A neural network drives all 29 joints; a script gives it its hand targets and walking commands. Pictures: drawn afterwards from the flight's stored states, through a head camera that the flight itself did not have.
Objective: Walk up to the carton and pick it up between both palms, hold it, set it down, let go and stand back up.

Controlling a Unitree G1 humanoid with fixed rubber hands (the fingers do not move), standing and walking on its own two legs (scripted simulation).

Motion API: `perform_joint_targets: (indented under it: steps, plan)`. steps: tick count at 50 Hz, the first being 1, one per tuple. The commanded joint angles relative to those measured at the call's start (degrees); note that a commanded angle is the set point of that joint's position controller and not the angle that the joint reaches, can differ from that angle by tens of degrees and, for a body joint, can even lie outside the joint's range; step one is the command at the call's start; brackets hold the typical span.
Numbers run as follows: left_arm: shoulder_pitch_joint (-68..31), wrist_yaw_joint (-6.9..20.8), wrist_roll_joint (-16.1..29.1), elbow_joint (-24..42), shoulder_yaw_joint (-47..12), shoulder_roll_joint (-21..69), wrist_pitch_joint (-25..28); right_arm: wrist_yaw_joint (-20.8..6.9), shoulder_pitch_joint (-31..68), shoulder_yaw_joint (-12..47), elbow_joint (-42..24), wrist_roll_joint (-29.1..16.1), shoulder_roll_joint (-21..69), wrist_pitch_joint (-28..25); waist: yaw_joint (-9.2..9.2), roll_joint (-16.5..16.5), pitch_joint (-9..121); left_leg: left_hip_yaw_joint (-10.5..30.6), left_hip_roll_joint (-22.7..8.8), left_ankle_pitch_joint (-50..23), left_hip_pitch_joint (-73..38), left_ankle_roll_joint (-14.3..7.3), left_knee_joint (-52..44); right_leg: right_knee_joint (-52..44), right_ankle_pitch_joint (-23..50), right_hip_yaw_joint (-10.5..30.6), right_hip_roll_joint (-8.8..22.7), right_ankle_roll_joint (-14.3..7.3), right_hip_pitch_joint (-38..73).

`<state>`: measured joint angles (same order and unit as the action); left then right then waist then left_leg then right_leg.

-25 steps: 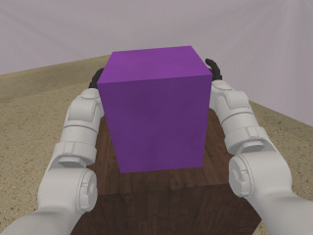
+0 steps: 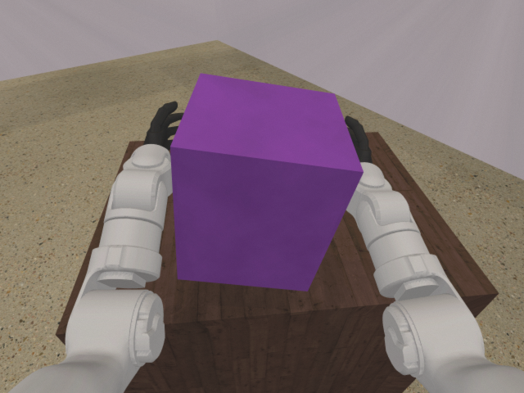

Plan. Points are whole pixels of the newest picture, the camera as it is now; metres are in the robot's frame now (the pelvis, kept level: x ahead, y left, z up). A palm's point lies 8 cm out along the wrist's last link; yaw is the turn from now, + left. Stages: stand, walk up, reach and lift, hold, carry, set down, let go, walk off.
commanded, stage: set down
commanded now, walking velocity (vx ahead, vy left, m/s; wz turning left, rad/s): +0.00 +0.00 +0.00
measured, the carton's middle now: (256, 186) +0.38 +0.00 +0.16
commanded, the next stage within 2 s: none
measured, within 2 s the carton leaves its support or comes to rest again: neither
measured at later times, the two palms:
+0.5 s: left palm (166, 174) +0.41 +0.14 +0.17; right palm (357, 177) +0.39 -0.16 +0.17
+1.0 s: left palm (167, 178) +0.42 +0.14 +0.15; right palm (348, 193) +0.39 -0.16 +0.14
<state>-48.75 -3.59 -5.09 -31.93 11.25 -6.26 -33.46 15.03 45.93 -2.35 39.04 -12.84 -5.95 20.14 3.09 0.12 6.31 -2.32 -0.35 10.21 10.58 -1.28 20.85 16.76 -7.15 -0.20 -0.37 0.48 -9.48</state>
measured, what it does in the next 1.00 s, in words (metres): stands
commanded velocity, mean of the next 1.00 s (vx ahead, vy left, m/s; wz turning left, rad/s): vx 0.00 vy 0.00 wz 0.00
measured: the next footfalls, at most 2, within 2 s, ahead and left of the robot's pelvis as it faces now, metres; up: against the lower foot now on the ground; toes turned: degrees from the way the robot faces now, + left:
none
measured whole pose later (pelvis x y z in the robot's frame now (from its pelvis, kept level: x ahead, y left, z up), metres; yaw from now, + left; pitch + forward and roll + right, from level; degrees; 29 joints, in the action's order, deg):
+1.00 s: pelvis +0.01 +0.01 +0.00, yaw +0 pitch -1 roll -1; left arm -48.4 0.3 -6.8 -46.3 11.5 -6.2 -19.3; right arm 13.1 40.6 -12.1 40.8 -2.4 0.5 9.5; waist 3.1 0.1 1.4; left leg -2.3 0.1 10.6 8.4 -1.3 20.1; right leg 15.6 -7.3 -0.2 0.1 0.6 -7.1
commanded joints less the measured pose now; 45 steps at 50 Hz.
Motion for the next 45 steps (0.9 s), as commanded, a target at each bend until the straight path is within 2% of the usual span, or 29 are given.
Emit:
perform_joint_targets:
  steps: [1,9,12,14,17,21,25,28,36,45]
  plan:
    - [-43.71,10.63,4.42,16.79,-20.0,41.53,4.66,-7.06,55.81,18.34,-29.11,-6.6,39.2,-4.82,1.86,0.7,34.88,3.4,3.19,-28.18,-19.94,4.18,2.33,0.34,26.56,-1.49,-3.63,1.61,20.0]
    - [-44.28,14.15,0.92,0.67,-11.16,37.7,6.58,-8.07,56.98,7.71,-15.34,2.0,38.44,-5.7,3.21,-1.87,20.56,2.0,3.06,-6.88,-10.81,1.92,-4.34,-2.86,8.84,-2.04,-2.32,1.51,16.43]
    - [-45.61,14.73,0.33,-1.42,-9.13,36.3,8.58,-9.05,55.45,4.91,-10.87,5.0,38.74,-6.21,3.34,-2.08,17.39,1.48,2.81,-1.68,-8.33,1.53,-6.38,-3.17,3.75,-2.48,-2.07,1.35,15.36]
    - [-47.63,14.72,0.84,-1.04,-9.24,36.14,10.45,-9.78,54.42,4.11,-8.73,6.49,39.59,-6.72,3.45,-1.87,17.61,1.11,2.72,-0.96,-8.06,1.53,-6.85,-2.99,2.89,-2.72,-2.04,1.22,15.05]
    - [-52.18,14.03,2.52,2.18,-11.39,36.91,13.8,-10.84,53.5,5.02,-7.34,7.28,41.67,-7.93,3.19,-0.95,22.09,0.89,2.83,-4.15,-9.29,2.01,-6.05,-1.69,6.52,-2.7,-1.97,1.1,16.26]
    - [-55.95,12.41,4.8,6.84,-15.44,39.06,17.82,-11.64,53.68,8.57,-9.96,7.25,45.1,-10.11,2.96,0.2,32.27,1.12,3.13,-11.74,-12.11,2.66,-3.47,0.45,15.93,-2.09,-1.85,1.09,19.45]
    - [-53.78,11.5,5.68,8.23,-18.62,40.3,19.8,-11.4,51.27,11.57,-12.91,7.27,46.69,-11.9,3.8,-0.17,39.47,1.46,3.51,-17.87,-12.83,2.95,-1.54,1.95,25.16,-1.75,-1.74,1.35,22.89]
    - [-50.33,11.37,5.44,8.26,-19.32,40.41,20.34,-10.99,47.71,13.17,-13.23,7.32,46.68,-12.36,4.32,-0.92,39.55,1.62,3.72,-20.5,-12.61,3.1,-0.99,2.67,30.45,-1.54,-1.61,1.69,24.99]
    - [-44.2,13.14,2.08,3.01,-15.3,37.34,19.79,-10.24,43.17,11.52,-11.32,9.07,44.66,-12.22,4.65,-2.53,33.03,0.97,3.89,-18.66,-9.6,2.65,-2.63,2.43,31.96,-1.38,-0.94,2.55,27.54]
    - [-46.0,14.25,1.58,-0.3,-14.64,38.32,21.83,-10.49,44.22,8.29,-11.73,12.51,44.96,-14.27,5.2,-2.23,32.51,1.11,3.42,-16.9,-8.58,2.86,-3.19,2.11,28.88,-2.14,-0.85,2.4,25.69]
